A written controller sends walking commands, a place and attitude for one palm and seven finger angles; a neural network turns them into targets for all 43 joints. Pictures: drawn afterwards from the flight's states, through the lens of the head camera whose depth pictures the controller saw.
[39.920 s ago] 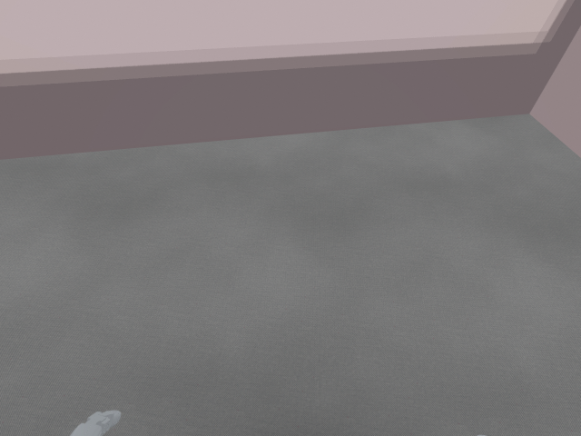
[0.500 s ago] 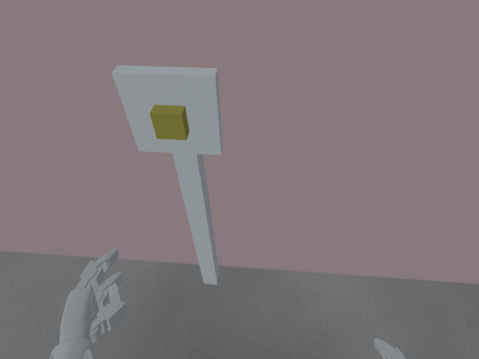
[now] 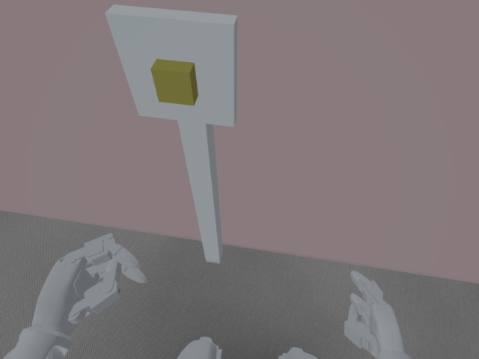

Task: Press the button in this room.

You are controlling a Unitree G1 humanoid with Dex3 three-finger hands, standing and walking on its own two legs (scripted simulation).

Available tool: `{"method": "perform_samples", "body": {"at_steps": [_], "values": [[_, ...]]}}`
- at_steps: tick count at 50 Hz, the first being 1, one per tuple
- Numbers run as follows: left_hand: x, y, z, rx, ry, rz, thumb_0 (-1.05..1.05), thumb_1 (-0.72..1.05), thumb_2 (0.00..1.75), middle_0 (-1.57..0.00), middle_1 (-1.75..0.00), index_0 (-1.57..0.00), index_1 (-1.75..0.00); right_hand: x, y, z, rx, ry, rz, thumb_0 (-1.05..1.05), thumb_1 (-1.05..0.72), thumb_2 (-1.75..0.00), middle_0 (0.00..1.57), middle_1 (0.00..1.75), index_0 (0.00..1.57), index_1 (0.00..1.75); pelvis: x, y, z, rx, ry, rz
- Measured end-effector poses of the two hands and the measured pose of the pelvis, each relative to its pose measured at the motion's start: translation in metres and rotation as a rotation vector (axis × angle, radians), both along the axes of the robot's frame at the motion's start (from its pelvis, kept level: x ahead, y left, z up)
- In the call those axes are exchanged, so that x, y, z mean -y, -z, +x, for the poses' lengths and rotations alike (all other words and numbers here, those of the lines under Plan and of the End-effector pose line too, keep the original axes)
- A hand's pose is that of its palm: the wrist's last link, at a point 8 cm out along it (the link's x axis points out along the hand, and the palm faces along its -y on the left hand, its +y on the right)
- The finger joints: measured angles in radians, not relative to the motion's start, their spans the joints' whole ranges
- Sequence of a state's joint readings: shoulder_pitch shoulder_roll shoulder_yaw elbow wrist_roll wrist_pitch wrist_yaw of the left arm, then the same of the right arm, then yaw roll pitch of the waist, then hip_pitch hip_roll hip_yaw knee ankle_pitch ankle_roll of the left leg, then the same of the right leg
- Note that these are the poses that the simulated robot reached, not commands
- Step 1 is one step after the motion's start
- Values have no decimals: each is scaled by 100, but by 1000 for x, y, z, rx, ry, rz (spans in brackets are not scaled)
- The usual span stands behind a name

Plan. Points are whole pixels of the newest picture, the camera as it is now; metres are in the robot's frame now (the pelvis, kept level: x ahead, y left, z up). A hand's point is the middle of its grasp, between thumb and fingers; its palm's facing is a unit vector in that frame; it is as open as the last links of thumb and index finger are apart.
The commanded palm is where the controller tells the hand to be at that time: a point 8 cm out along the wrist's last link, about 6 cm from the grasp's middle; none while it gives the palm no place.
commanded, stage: raise the hand and make a fist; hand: left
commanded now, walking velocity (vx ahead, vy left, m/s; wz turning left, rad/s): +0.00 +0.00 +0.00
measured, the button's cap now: (176, 81) +0.50 +0.16 +0.19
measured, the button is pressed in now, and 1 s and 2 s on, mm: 0 0 0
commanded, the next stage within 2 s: aim a knuckle at the button in 1.32 s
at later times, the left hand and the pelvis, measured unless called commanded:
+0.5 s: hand (89, 244) +0.23 +0.22 +0.13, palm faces -0.01 -1.00 -0.08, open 3.1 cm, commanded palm +0.20 +0.27 +0.14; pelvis +0.03 +0.01 +0.03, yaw -1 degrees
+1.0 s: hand (77, 206) +0.26 +0.22 +0.18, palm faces -0.03 -1.00 -0.08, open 3.1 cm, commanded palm +0.22 +0.27 +0.19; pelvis +0.02 +0.01 +0.05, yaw -1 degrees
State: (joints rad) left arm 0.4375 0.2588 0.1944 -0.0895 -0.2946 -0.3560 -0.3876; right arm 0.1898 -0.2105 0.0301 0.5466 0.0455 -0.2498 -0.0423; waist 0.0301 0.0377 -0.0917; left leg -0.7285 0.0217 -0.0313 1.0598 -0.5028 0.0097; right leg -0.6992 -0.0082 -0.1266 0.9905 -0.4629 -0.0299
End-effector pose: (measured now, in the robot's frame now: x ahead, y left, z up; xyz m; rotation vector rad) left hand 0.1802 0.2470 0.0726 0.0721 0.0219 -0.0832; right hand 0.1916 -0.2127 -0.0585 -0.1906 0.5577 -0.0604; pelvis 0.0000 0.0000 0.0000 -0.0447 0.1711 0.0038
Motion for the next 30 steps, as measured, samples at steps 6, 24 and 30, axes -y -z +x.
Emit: {"method": "perform_samples", "body": {"at_steps": [6,24,30], "values": [[-7,-7,15,-92,-26,-28,1,90,90,-106,-124,-106,-124,3,-8,-11,-40,78,13,1,-90,-90,20,30,20,30,-4,-13,16,1,25,12],[-23,-55,31,55,-55,1,1,90,90,-129,-149,-129,-149,5,-37,3,22,62,-38,1,-90,-90,20,30,20,30,-15,-27,27,55,14,3],[-29,-71,38,70,-71,-3,1,90,90,-130,-150,-129,-150,-6,-42,6,42,31,-12,1,-90,-90,20,30,20,30,-17,-34,26,84,8,3]]}}
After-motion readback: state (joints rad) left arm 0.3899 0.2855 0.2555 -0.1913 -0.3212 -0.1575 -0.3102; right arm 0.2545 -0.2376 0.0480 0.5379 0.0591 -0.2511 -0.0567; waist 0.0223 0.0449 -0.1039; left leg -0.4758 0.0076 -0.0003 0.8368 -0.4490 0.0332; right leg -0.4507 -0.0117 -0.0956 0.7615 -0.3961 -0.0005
